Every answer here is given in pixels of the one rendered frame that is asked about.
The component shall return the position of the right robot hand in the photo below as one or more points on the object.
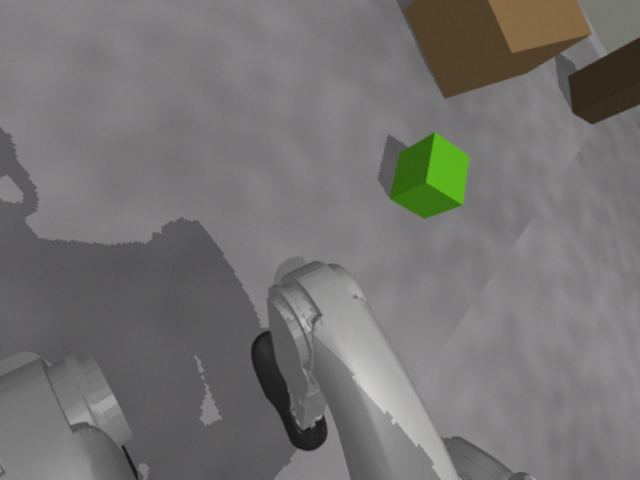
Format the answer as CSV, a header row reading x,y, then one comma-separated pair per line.
x,y
472,463

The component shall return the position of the left robot foot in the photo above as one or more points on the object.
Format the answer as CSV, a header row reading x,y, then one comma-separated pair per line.
x,y
130,462

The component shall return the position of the right robot foot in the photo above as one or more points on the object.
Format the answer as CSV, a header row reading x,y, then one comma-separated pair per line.
x,y
275,390

